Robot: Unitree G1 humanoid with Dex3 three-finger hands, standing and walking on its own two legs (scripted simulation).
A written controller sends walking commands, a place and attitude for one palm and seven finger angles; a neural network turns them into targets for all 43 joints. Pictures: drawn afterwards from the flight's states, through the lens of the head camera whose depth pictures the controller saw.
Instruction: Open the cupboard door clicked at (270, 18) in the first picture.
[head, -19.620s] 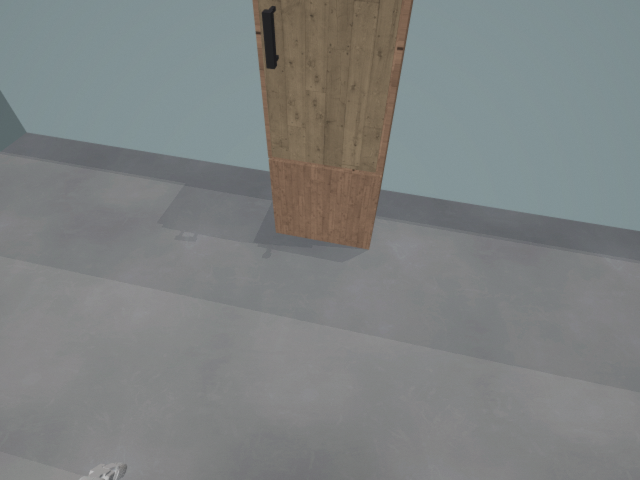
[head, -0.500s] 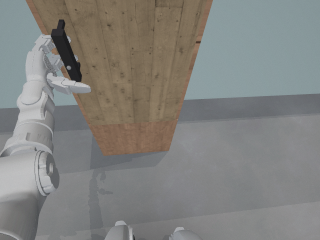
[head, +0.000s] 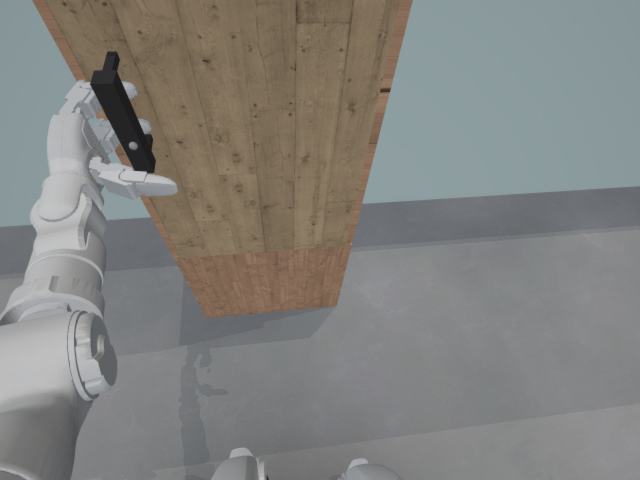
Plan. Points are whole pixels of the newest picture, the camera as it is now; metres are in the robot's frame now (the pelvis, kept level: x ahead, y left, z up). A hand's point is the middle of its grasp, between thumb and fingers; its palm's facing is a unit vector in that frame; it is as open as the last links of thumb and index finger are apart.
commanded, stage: slide the fingers in behind the handle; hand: left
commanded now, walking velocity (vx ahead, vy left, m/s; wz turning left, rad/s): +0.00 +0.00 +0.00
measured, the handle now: (129, 116) +0.55 +0.20 +0.11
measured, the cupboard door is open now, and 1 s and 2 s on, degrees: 0 0 39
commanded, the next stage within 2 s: close the thumb around the handle in 0.12 s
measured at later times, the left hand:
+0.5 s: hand (143, 148) +0.49 +0.17 +0.11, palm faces +0.05 -1.00 +0.00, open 11.8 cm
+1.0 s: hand (143, 148) +0.50 +0.17 +0.11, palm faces +0.05 -1.00 +0.00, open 5.9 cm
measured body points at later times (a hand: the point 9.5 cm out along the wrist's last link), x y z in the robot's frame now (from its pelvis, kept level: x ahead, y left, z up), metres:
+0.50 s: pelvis +0.00 +0.01 +0.00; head +0.08 +0.02 +0.44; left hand +0.49 +0.23 +0.12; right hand +0.00 -0.25 -0.12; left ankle +0.03 +0.11 -0.69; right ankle -0.03 -0.10 -0.69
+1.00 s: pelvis -0.01 +0.01 +0.00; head +0.08 +0.02 +0.44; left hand +0.49 +0.23 +0.12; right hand -0.01 -0.26 -0.12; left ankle +0.03 +0.11 -0.69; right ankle -0.03 -0.10 -0.69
